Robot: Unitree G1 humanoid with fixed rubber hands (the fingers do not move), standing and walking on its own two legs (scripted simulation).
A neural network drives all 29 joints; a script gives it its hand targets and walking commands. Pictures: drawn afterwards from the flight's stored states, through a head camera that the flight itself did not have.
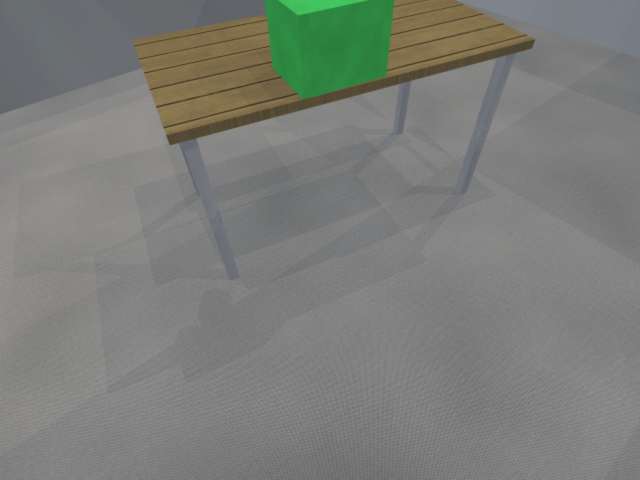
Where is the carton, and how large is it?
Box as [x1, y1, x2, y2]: [265, 0, 393, 99]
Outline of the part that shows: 265,0 273,68 303,99 385,75 393,0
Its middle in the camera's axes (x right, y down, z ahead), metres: +0.02 -0.58 +1.08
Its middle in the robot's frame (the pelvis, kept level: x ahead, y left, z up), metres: +1.21 +0.00 +0.03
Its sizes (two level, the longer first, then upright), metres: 0.272 0.216 0.211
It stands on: a table, 0.69 m high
